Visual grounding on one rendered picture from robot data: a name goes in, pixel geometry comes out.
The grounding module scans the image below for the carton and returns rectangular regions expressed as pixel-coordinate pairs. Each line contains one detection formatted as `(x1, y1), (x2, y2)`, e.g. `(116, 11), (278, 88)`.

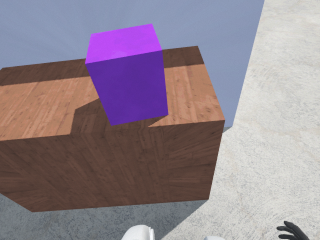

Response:
(85, 23), (169, 126)

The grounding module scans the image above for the left robot thigh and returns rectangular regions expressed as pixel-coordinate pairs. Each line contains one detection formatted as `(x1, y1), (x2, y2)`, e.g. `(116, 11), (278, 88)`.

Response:
(121, 225), (155, 240)

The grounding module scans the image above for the pedestal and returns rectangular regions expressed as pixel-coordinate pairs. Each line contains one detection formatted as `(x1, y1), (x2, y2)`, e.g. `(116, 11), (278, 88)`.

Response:
(0, 45), (225, 213)

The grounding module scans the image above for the robot right hand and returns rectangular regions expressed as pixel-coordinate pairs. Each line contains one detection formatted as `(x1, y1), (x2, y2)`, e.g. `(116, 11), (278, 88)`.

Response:
(276, 221), (310, 240)

